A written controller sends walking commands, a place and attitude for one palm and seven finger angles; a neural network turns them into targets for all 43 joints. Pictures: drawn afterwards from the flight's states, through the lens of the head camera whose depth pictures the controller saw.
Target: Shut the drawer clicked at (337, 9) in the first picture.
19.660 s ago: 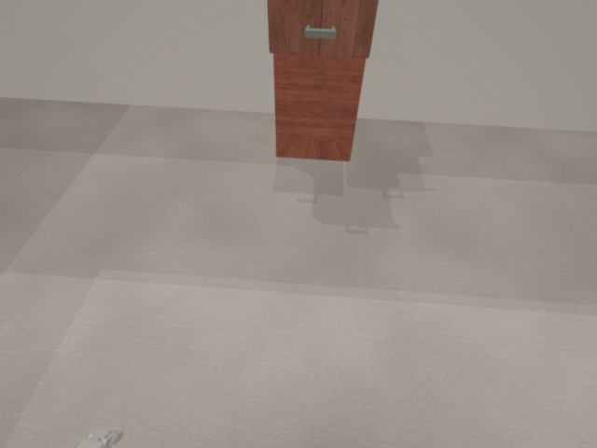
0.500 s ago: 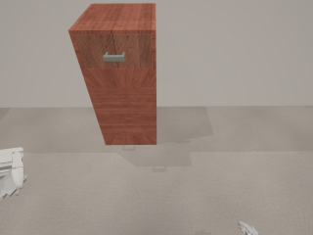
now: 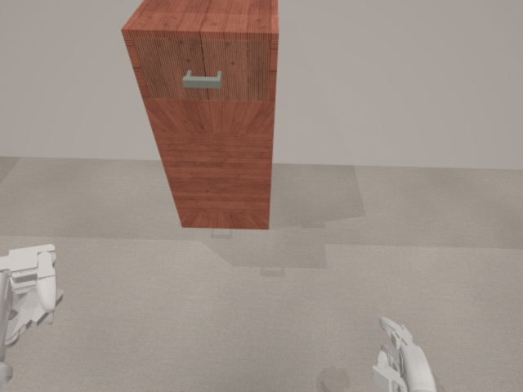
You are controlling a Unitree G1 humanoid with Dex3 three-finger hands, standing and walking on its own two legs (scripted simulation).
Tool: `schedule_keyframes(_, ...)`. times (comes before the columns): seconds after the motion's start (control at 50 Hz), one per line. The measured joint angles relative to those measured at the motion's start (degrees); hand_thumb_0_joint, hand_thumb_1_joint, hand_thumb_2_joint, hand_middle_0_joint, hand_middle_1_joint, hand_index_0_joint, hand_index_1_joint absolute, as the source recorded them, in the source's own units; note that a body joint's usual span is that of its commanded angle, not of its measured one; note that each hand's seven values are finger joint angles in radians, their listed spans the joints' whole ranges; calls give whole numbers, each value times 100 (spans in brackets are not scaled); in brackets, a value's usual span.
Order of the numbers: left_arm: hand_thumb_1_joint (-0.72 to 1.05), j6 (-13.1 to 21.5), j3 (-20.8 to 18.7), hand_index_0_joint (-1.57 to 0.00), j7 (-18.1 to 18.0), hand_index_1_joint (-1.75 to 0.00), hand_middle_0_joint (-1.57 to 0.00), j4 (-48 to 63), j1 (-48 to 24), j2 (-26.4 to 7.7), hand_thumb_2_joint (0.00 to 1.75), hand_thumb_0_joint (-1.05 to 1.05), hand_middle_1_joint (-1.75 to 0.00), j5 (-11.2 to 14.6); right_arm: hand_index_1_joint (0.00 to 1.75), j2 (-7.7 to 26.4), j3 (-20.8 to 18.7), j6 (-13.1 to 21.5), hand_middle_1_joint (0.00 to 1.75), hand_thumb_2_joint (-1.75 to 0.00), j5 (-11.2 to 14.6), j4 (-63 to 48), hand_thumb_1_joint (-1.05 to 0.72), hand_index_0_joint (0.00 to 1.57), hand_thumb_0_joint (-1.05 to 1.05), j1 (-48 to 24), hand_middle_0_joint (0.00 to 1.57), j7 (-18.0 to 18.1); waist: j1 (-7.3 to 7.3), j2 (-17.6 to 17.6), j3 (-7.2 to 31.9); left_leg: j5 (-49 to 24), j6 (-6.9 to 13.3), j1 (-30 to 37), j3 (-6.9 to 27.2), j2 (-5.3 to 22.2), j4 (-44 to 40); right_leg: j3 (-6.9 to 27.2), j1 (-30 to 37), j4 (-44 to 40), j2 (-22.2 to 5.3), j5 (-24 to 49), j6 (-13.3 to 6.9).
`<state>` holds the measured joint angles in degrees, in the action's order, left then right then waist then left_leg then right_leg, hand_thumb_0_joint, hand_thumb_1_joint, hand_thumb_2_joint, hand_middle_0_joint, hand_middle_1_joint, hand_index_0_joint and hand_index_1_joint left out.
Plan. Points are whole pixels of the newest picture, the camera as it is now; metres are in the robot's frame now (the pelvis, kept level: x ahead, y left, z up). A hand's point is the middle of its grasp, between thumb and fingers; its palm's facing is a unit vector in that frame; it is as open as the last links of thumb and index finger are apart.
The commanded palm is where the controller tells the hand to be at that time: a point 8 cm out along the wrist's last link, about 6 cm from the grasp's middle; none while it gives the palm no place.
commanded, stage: stop stepping back and stand still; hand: left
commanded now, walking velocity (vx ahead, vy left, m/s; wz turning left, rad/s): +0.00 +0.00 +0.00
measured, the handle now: (203, 78) +0.88 +0.22 +0.02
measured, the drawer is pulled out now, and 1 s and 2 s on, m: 0.00 0.00 0.00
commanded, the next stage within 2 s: let the arm hang, fingers relaxed in 0.32 s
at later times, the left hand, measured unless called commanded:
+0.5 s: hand (72, 317) +0.20 +0.26 +0.06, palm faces +0.20 -0.85 -0.49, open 3.2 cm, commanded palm none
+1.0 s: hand out of the picture -0.05 +0.21 -0.16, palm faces +0.02 -0.96 -0.28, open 5.3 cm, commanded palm none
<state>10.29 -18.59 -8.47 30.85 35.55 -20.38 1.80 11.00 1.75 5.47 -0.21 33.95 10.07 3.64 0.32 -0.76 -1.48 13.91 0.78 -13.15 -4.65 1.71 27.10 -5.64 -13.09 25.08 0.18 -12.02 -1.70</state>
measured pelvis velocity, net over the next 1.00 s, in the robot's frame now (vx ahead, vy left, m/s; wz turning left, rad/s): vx -0.02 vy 0.00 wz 0.02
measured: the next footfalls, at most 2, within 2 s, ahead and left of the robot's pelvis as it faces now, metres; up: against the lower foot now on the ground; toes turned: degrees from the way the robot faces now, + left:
none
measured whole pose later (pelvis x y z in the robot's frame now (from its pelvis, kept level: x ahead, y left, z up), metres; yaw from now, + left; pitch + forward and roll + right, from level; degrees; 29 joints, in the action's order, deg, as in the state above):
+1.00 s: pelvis -0.02 +0.00 +0.00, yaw +1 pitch -1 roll +0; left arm -1.5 -0.3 -0.8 -62.6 17.8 -13.0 -0.8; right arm 11.1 -0.1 -1.9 -1.2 61.1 18.1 0.5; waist 0.1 -2.2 -3.4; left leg 11.2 1.2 -13.9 -3.5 0.8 25.9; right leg -6.7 -13.6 24.4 -0.7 -10.1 -2.0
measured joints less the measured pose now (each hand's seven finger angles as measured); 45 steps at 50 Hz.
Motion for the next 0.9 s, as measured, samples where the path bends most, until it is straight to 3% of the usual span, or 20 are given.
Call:
schedule_keyframes(0.2,88,15,-118,-140,-28,-160,-140,205,127,-174,90,2,-160,29,30,77,-54,-111,30,-90,10,12,-91,20,1,186,20,57,-49,61,-43,-31,66,83,-37,-83,-116,39,57,-67,-74,20,79)
schedule_keyframes(0.42,88,24,-47,-140,-31,-160,-140,-18,100,-48,90,2,-160,10,30,124,-111,-115,30,-90,19,31,-91,20,1,163,20,86,-46,23,9,-88,114,69,-71,-109,-182,72,50,-167,-93,112,119)
schedule_keyframes(0.46,89,104,301,-140,250,-160,-140,-914,-399,-161,90,1,-160,-165,30,295,-189,110,30,-90,39,340,-91,20,1,96,20,-177,-1,-95,91,-37,138,-176,4,-140,55,-2,-152,62,-147,44,129)
schedule_keyframes(0.5,89,-343,785,-139,544,-159,-139,-2357,-1067,-113,90,1,-159,-265,30,525,-221,-11,30,-90,40,679,-91,20,1,-74,20,-364,40,-259,156,44,173,-374,31,-188,308,-27,-355,359,-217,-83,148)
schedule_keyframes(0.56,90,-1020,1268,-134,738,-154,-134,-4522,-1703,206,90,0,-154,-357,30,659,-225,-259,30,-90,-26,1000,-91,20,1,-267,20,-437,-48,-371,169,140,220,-528,-19,-233,548,28,-587,736,-288,-233,168)
schedule_keyframes(0.62,90,-1334,1618,-126,820,-147,-126,-6056,-1924,509,90,1,-147,-400,30,589,-188,-408,30,-90,-84,1191,-91,20,1,-222,20,-439,-143,-247,38,139,197,-511,-52,-222,582,64,-614,838,-281,-263,134)
schedule_keyframes(0.7,90,-1390,1932,-113,820,-133,-113,-7337,-1918,859,90,1,-133,-388,30,397,-133,-573,30,-90,-119,1538,-91,20,1,67,20,-423,-158,65,-153,41,133,-403,-7,-182,451,16,-493,703,-231,-187,64)
schedule_keyframes(0.72,90,-1381,1920,-110,705,-129,-109,-7589,-1909,867,90,1,-131,-450,30,336,-123,-611,30,-90,-122,1648,-91,20,1,152,20,-414,-142,126,-185,11,114,-381,19,-164,408,-11,-452,635,-209,-152,48)
schedule_keyframes(0.76,90,-1343,1830,-102,676,-122,-102,-8003,-1882,818,90,2,-126,-340,30,232,-107,-680,30,-90,-124,1870,-91,20,1,327,20,-398,-95,195,-229,-54,79,-344,72,-130,312,-67,-370,475,-165,-73,14)
schedule_keyframes(0.9,90,-1216,1828,-75,772,-93,-75,-8966,-1755,687,90,1,-95,-279,30,67,-150,-779,30,-90,-111,2488,-91,20,1,733,20,-346,-8,9,-240,-217,38,-195,155,-85,22,-154,-125,22,-86,151,-31)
